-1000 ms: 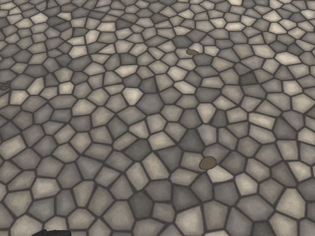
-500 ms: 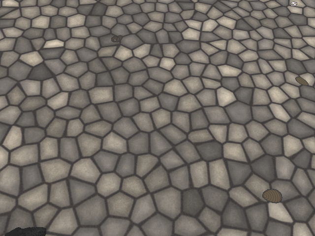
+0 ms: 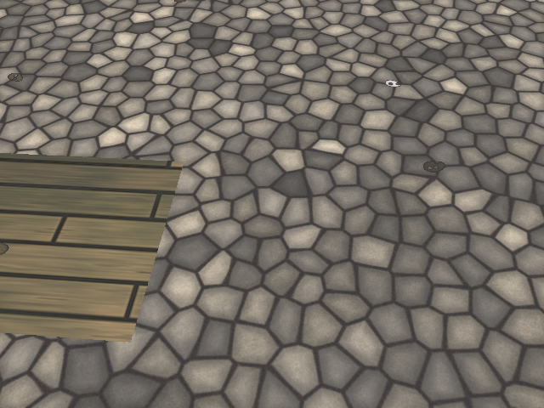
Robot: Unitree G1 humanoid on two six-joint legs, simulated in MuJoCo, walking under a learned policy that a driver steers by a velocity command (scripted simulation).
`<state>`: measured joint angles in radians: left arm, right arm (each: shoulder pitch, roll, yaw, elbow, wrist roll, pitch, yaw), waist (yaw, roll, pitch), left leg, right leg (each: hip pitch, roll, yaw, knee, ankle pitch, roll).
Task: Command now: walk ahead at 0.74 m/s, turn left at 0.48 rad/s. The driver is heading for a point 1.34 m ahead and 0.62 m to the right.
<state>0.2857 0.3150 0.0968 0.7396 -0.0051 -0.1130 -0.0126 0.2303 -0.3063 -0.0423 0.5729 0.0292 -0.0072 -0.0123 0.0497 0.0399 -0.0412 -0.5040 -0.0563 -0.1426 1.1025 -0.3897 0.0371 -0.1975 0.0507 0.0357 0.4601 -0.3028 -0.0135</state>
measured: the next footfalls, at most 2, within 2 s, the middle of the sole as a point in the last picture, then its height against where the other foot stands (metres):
left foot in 0.30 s outside the picture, level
right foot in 0.76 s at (363, 340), level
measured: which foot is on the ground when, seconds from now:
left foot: up 0.00-0.28, down 0.30-0.76, up 0.78-1.00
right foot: down 0.00-0.30, up 0.32-0.74, down 0.76-1.00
